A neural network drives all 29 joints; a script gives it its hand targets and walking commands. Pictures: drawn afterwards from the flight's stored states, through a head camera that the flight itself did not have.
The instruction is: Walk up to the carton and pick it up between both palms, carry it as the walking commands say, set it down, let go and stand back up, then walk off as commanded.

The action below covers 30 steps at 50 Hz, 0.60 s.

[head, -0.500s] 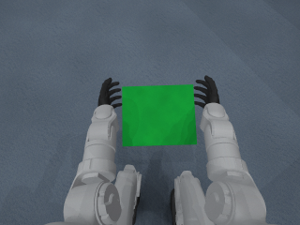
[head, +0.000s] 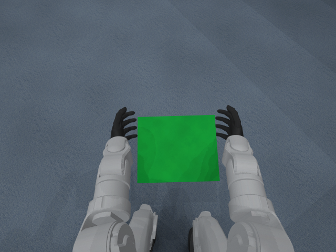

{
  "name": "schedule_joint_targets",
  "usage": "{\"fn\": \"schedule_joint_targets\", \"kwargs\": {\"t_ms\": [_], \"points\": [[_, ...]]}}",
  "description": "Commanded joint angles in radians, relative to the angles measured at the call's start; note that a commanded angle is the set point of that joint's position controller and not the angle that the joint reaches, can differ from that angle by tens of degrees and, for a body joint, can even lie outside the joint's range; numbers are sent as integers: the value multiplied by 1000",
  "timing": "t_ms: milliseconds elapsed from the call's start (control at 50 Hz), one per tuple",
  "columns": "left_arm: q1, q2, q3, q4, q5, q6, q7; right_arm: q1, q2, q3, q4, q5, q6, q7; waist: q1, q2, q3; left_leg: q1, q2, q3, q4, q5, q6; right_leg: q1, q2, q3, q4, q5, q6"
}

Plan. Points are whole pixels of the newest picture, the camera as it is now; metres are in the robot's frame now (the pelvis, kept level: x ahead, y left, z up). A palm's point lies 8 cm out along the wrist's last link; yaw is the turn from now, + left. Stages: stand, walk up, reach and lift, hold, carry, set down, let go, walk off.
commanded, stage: reach and lift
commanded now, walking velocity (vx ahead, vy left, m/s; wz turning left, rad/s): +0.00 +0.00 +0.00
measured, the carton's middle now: (176, 150) +0.39 +0.02 -0.13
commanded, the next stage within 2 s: none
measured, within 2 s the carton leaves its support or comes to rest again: neither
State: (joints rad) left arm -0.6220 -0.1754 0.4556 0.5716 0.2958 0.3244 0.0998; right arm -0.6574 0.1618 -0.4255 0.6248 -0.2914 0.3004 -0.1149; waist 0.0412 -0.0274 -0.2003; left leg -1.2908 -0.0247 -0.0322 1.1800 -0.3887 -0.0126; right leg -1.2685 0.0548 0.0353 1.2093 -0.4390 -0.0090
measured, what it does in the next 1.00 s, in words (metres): rises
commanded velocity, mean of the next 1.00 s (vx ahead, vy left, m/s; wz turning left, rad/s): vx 0.00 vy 0.00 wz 0.00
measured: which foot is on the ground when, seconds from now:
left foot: down 0.00-1.00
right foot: down 0.00-1.00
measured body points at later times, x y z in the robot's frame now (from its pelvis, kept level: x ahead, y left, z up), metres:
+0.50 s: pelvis +0.01 +0.00 +0.07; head +0.12 +0.01 +0.50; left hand +0.37 +0.17 +0.04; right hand +0.39 -0.12 +0.04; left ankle +0.08 +0.12 -0.62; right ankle +0.06 -0.11 -0.62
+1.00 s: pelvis +0.04 +0.00 +0.11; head +0.07 +0.01 +0.56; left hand +0.37 +0.17 +0.11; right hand +0.38 -0.12 +0.11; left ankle +0.08 +0.12 -0.62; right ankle +0.06 -0.11 -0.62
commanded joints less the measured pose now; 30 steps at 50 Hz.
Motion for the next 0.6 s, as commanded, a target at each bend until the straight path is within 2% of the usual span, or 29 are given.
{"fn": "schedule_joint_targets", "kwargs": {"t_ms": [0, 580], "points": [[-574, -980, -578, 84, -144, -17, -308, -518, 1007, 549, 102, 133, -7, 295, 14, -4, -650, 463, -119, 12, -150, 215, 20, 375, 102, 26, -200, 212, -1], [-383, -987, -602, 0, -113, 28, -330, -343, 1003, 566, 38, 95, 37, 347, 9, 19, -422, 857, -72, -24, -510, 316, 19, 718, 58, 61, -554, 295, -23]]}}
